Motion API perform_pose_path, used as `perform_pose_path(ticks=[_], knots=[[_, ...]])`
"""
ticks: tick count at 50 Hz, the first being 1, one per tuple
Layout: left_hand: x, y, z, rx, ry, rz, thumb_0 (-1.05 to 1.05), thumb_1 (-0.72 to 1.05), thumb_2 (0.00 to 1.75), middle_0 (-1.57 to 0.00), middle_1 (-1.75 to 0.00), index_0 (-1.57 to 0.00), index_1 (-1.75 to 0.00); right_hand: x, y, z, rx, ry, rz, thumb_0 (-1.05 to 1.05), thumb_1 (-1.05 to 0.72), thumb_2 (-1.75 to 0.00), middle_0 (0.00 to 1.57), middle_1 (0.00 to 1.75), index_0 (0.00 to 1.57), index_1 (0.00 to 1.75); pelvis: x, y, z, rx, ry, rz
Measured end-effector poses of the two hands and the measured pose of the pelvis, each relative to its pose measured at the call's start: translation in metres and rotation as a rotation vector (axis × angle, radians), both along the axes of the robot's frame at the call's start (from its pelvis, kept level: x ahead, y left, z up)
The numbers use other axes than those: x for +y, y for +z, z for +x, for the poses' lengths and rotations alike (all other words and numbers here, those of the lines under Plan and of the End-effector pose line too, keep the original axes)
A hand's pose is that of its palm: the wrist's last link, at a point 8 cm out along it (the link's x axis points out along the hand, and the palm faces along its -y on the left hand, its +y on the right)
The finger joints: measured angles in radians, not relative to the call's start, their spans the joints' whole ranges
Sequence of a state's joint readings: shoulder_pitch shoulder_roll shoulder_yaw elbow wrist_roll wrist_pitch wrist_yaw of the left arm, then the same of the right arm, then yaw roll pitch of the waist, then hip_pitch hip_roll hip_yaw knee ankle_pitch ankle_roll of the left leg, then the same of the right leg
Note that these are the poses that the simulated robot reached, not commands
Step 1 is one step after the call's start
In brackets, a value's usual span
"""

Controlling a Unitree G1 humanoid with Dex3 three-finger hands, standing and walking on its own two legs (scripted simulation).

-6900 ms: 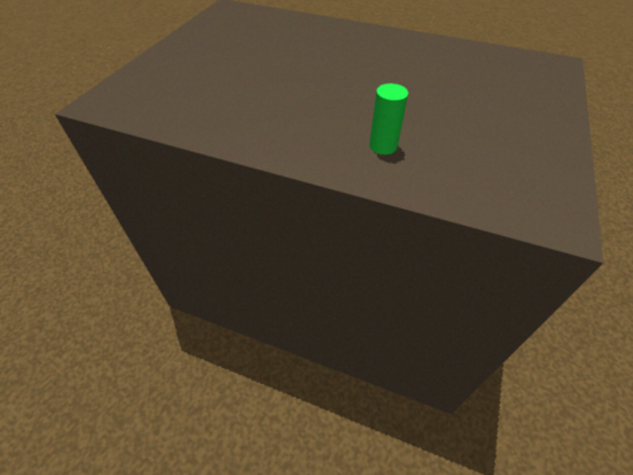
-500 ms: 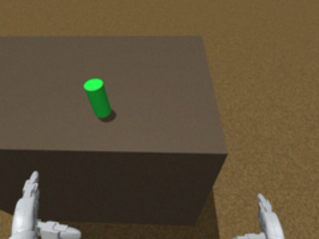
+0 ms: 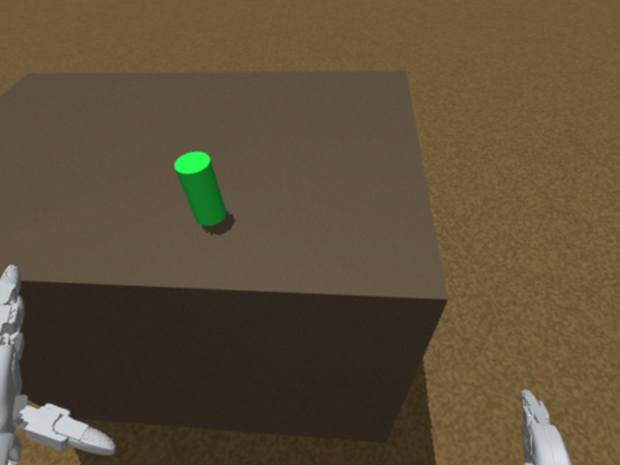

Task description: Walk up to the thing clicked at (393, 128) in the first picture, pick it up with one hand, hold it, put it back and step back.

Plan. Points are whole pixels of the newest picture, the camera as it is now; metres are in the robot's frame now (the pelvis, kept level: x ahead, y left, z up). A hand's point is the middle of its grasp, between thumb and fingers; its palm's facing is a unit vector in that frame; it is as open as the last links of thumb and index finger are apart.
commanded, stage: rise first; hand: left
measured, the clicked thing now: (202, 190) +0.49 +0.20 +0.08
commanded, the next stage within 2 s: go down in 0.78 s
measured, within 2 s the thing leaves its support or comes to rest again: neither
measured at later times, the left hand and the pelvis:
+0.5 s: hand (23, 350) +0.19 +0.28 +0.16, palm faces +0.42 -0.78 -0.47, open 17.7 cm; pelvis -0.01 +0.00 +0.00, yaw +0 degrees
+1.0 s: hand (3, 336) +0.19 +0.28 +0.19, palm faces +0.45 -0.77 -0.46, open 17.7 cm; pelvis -0.01 +0.00 +0.00, yaw +0 degrees
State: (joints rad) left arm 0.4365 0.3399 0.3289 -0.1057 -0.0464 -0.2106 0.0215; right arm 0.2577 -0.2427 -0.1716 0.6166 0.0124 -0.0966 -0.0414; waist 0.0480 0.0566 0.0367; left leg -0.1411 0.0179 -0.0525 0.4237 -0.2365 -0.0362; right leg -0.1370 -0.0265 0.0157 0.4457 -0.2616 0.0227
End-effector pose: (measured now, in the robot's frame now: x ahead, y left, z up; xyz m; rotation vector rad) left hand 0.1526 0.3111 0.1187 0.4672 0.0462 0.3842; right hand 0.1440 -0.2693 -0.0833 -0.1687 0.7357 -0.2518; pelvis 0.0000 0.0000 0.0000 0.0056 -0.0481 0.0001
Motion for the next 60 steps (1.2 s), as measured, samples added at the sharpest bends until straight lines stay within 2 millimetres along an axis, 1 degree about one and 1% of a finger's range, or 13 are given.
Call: perform_pose_path(ticks=[13,18,26,35,45,50,56,60], knots=[[0.002,0.033,-0.010,-0.130,-0.024,0.084,-0.02,-0.56,0.01,-0.05,-0.04,-0.05,-0.04,0.002,0.002,-0.004,-0.028,0.001,0.005,-0.01,0.50,-0.02,0.05,0.05,0.06,0.05,0.001,0.000,-0.008,-0.013,0.003,0.001],[0.002,0.044,-0.011,-0.180,-0.034,0.105,-0.02,-0.57,0.01,-0.05,-0.05,-0.05,-0.04,0.001,0.003,-0.007,-0.039,0.000,0.003,-0.01,0.49,-0.03,0.05,0.05,0.06,0.05,0.001,0.000,-0.011,-0.016,0.003,0.002],[0.002,0.058,-0.009,-0.238,-0.050,0.139,-0.02,-0.58,0.03,-0.06,-0.05,-0.05,-0.05,0.001,0.004,-0.012,-0.047,-0.003,0.004,-0.01,0.49,-0.04,0.06,0.05,0.06,0.05,0.001,0.000,-0.014,-0.018,0.002,0.001],[0.001,0.071,-0.010,-0.290,-0.065,0.172,-0.02,-0.60,0.05,-0.06,-0.05,-0.05,-0.06,0.003,0.005,-0.013,-0.056,0.004,0.010,-0.01,0.48,-0.05,0.06,0.05,0.06,0.05,0.002,-0.001,-0.014,-0.018,0.000,0.002],[0.002,0.082,-0.010,-0.326,-0.064,0.198,-0.02,-0.61,0.07,-0.06,-0.05,-0.05,-0.07,0.005,0.006,-0.011,-0.064,0.010,0.012,-0.01,0.48,-0.06,0.06,0.05,0.06,0.05,0.002,-0.001,-0.012,-0.017,0.000,0.002],[0.002,0.082,-0.010,-0.368,-0.087,0.200,-0.02,-0.60,0.07,-0.06,-0.07,-0.05,-0.07,0.009,0.004,-0.008,-0.062,0.024,0.017,-0.01,0.48,-0.06,0.06,0.05,0.06,0.05,0.002,-0.003,-0.012,-0.006,0.004,0.002],[0.015,0.079,-0.003,-0.397,-0.075,0.172,-0.01,-0.60,0.06,-0.07,-0.08,-0.07,-0.08,0.013,0.003,-0.004,-0.061,0.030,0.018,-0.01,0.49,-0.05,0.05,0.05,0.06,0.05,0.002,-0.007,-0.013,0.004,0.012,0.000],[0.029,0.077,0.014,-0.385,-0.073,0.124,-0.01,-0.58,0.05,-0.07,-0.08,-0.07,-0.07,0.016,0.003,-0.002,-0.061,0.032,0.008,-0.01,0.50,-0.05,0.05,0.05,0.05,0.05,0.003,-0.008,-0.014,0.010,0.018,-0.001]])
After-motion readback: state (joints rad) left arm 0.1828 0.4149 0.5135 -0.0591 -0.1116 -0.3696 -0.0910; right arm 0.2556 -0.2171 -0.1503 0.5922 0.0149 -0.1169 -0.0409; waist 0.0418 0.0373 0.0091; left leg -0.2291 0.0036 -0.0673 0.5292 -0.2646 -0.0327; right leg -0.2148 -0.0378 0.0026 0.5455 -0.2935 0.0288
